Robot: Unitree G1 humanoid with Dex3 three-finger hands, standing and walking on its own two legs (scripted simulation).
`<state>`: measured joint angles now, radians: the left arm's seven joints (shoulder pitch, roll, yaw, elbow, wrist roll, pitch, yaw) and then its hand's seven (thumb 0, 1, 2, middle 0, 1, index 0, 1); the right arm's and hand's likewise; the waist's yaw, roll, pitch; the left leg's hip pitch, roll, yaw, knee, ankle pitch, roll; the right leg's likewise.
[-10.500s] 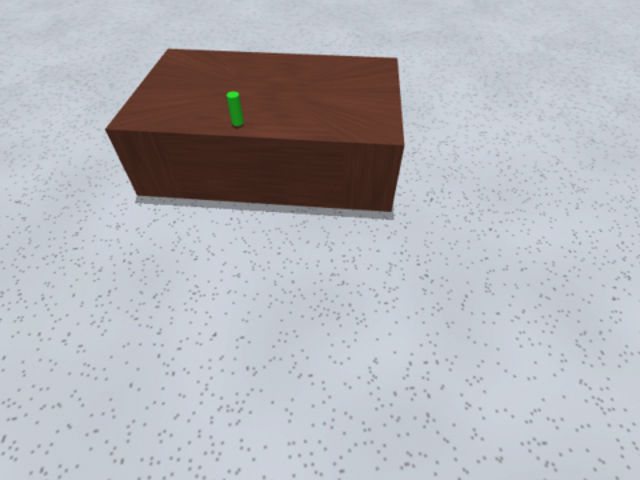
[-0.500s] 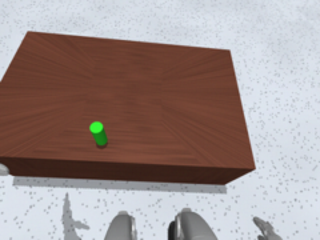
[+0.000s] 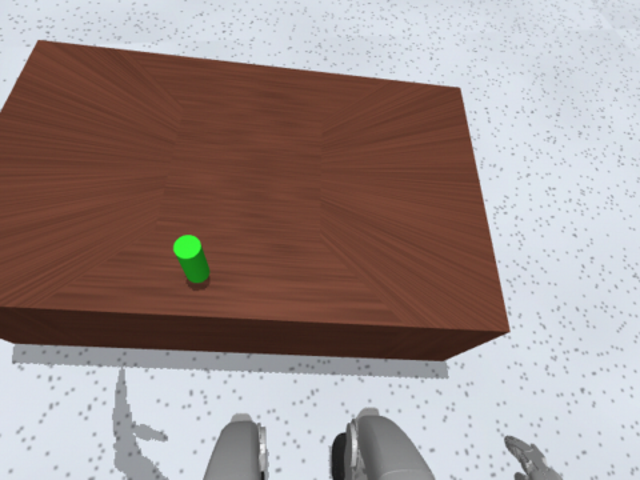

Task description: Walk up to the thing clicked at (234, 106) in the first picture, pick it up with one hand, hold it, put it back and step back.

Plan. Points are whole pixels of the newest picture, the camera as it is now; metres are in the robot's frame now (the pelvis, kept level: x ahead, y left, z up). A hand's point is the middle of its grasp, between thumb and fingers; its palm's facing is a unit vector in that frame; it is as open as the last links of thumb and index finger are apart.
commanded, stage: approach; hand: left
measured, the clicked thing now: (192, 260) +0.49 +0.21 -0.27
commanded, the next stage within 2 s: close in in 0.66 s
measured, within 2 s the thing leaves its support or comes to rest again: neither
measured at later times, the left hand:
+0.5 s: hand (68, 277) +0.40 +0.35 -0.13, palm faces +0.18 -0.98 +0.05, open 17.6 cm
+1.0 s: hand (165, 298) +0.42 +0.26 -0.29, palm faces +0.13 -0.99 +0.03, open 17.5 cm
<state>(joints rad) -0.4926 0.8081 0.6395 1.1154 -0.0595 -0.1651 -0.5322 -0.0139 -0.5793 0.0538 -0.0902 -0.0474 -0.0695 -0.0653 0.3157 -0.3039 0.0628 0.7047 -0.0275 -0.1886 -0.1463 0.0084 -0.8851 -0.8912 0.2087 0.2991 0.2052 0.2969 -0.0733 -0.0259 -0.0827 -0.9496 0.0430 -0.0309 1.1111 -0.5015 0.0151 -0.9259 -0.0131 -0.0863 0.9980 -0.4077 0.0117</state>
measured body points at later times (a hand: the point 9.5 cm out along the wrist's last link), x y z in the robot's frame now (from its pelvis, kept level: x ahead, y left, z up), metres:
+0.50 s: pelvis -0.03 +0.00 -0.12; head +0.16 +0.07 +0.28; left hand +0.38 +0.41 -0.13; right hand +0.08 -0.28 -0.20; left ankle +0.01 +0.10 -0.66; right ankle +0.04 -0.14 -0.66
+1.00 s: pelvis -0.09 -0.01 -0.30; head +0.12 +0.04 +0.10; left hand +0.40 +0.31 -0.29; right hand -0.02 -0.28 -0.40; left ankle +0.01 +0.10 -0.66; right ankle +0.03 -0.14 -0.66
